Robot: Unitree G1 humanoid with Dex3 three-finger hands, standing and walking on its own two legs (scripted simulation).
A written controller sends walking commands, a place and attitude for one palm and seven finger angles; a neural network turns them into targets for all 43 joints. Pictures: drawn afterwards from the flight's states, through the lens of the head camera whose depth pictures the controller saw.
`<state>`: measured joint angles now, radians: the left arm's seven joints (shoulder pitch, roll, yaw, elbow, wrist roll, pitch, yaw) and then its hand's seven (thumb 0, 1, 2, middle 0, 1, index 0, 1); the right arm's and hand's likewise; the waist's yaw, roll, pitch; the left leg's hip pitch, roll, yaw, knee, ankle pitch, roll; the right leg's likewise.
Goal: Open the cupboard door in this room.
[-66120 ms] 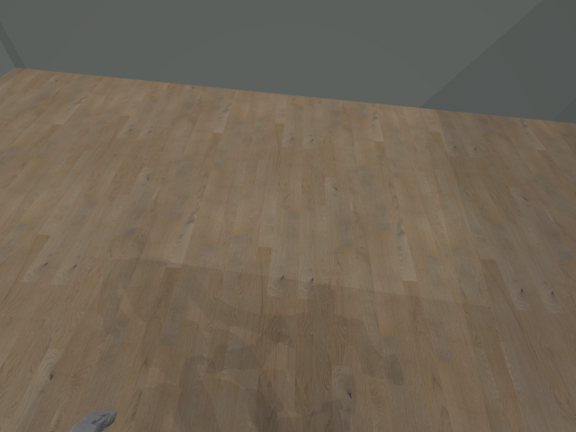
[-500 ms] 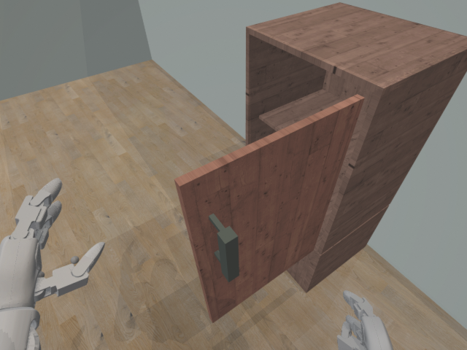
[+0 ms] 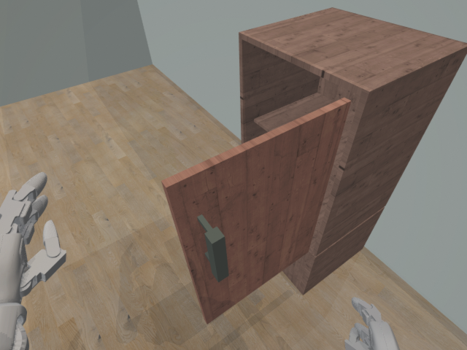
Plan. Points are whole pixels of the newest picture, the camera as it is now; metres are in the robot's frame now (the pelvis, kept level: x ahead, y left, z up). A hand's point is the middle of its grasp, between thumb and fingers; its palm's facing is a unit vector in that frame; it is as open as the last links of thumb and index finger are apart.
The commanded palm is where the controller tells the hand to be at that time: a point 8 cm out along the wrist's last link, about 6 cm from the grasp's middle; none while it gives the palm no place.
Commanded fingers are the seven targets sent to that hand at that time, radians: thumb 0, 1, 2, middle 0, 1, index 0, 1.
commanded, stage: draw the hand back to the body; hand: left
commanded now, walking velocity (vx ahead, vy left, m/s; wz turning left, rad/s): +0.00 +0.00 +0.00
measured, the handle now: (211, 247) +0.30 +0.09 +0.01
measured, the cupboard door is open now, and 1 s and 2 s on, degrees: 90 90 90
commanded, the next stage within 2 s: step back with the hand held close in 0.02 s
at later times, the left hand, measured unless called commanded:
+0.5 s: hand (40, 281) +0.15 +0.26 +0.15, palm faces +0.32 -0.79 -0.52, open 7.4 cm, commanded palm +0.10 +0.31 +0.17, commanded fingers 0.00 0.90 0.90 -0.20 -0.30 -0.20 -0.30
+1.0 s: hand out of the picture +0.04 +0.30 +0.16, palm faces +0.50 -0.72 -0.49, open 7.4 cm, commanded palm -0.01 +0.34 +0.17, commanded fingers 0.00 0.90 0.90 -0.20 -0.30 -0.20 -0.30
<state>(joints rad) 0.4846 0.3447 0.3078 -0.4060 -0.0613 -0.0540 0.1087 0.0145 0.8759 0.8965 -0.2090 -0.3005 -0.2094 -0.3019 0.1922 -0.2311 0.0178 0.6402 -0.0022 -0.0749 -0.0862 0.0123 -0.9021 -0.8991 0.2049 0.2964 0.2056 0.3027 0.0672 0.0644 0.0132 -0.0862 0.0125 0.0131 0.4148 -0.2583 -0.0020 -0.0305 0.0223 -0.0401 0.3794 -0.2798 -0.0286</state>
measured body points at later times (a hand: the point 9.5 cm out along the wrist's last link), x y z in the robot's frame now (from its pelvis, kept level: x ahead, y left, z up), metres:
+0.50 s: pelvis -0.05 +0.01 +0.00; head -0.03 +0.00 +0.45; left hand +0.13 +0.30 +0.17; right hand +0.13 -0.24 -0.09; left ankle -0.02 +0.12 -0.74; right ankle -0.04 -0.10 -0.74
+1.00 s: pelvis -0.13 +0.03 -0.02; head -0.12 +0.04 +0.43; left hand +0.01 +0.34 +0.19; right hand +0.05 -0.20 -0.10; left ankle -0.03 +0.13 -0.73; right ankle -0.04 -0.09 -0.74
